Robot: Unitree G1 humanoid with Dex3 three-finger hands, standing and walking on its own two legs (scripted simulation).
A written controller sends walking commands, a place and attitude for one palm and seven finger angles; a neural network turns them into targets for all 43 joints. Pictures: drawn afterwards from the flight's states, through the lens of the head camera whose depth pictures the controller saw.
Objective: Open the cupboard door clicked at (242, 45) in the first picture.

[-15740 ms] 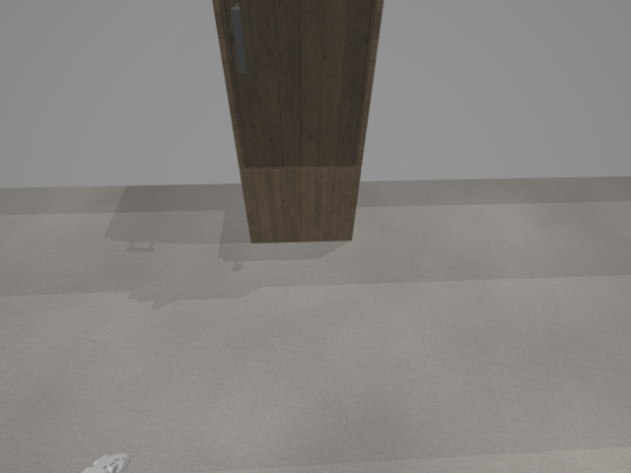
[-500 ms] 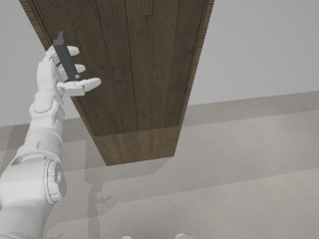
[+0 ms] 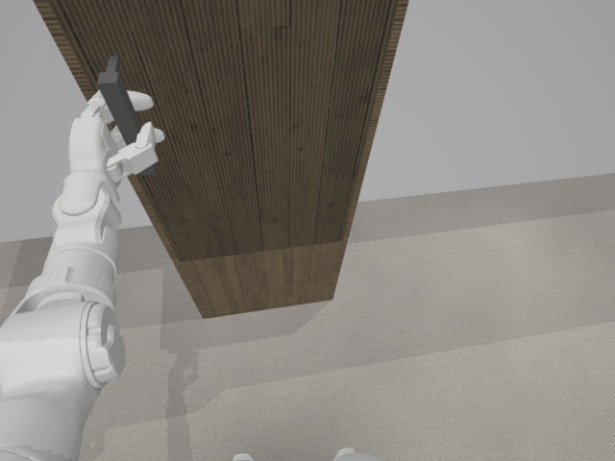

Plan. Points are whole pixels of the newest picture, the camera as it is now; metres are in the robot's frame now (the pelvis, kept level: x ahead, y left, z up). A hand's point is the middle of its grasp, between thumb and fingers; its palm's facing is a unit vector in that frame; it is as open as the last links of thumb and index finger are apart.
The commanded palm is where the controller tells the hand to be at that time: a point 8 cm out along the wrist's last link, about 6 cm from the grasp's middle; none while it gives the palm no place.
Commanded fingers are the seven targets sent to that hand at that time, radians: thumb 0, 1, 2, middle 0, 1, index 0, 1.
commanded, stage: pull the door open along its arc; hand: left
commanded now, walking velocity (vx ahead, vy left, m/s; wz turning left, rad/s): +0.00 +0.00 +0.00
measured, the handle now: (132, 119) +0.55 +0.20 +0.12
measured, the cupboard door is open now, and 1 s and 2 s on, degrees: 0 43 36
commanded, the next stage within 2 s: open thumb and fingers to let go in 0.96 s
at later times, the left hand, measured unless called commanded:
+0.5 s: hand (168, 208) +0.39 +0.14 +0.12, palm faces +0.12 -0.99 +0.09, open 6.1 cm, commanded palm +0.34 +0.18 +0.12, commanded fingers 0.00 0.90 0.90 -0.40 -1.35 -0.40 -1.35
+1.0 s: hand (270, 292) +0.28 +0.03 +0.12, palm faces +0.29 -0.96 -0.05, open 6.1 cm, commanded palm +0.23 +0.07 +0.12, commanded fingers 0.00 0.90 0.90 -0.40 -1.35 -0.40 -1.35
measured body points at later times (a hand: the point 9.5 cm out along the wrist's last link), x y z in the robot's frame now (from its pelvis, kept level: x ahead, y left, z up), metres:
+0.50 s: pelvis +0.02 +0.01 +0.01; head +0.04 +0.00 +0.46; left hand +0.38 +0.19 +0.11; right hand +0.13 -0.24 -0.10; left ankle +0.00 +0.10 -0.71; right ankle +0.00 -0.09 -0.71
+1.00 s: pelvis +0.01 -0.03 +0.01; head -0.02 -0.06 +0.46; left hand +0.26 +0.08 +0.13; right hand +0.22 -0.21 -0.07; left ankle +0.00 +0.10 -0.71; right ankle +0.00 -0.09 -0.71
